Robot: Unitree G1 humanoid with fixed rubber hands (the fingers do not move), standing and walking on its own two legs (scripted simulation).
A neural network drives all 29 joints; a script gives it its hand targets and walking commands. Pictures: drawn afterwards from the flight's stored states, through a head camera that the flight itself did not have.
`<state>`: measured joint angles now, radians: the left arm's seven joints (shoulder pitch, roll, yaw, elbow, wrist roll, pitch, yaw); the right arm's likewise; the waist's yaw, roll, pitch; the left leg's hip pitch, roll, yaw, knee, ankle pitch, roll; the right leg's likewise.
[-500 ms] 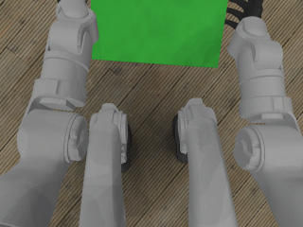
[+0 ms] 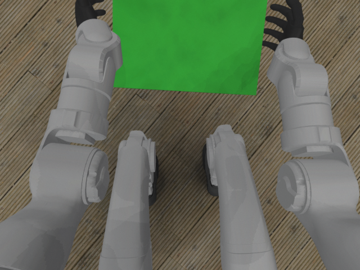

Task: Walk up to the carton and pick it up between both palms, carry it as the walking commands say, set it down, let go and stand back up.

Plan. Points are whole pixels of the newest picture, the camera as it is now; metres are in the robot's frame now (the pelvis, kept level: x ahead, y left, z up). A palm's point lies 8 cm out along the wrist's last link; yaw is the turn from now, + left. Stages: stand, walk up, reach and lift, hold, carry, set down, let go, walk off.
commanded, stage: reach and lift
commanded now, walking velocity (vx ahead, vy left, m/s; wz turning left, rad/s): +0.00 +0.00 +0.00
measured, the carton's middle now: (186, 51) +0.53 -0.02 -0.15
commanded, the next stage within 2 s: none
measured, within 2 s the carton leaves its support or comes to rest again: neither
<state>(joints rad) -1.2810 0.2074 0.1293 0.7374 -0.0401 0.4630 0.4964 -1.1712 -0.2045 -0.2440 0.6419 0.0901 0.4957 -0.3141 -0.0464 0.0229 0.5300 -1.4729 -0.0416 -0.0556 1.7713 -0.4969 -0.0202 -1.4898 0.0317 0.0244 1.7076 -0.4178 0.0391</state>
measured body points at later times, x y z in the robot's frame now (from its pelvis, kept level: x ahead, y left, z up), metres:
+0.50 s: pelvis +0.00 +0.01 +0.05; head +0.24 +0.01 +0.42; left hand +0.53 +0.16 +0.04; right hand +0.50 -0.19 +0.02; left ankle +0.16 +0.12 -0.48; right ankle +0.18 -0.13 -0.48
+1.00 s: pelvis +0.07 +0.01 +0.13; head +0.14 +0.02 +0.58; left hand +0.51 +0.16 +0.16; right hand +0.47 -0.21 +0.14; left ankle +0.16 +0.12 -0.48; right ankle +0.18 -0.13 -0.48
